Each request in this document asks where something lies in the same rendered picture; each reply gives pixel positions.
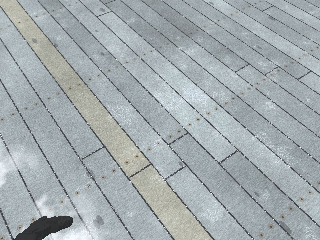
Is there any robot left hand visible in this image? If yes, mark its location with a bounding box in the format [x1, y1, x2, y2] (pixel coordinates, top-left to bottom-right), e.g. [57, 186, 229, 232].
[13, 216, 73, 240]

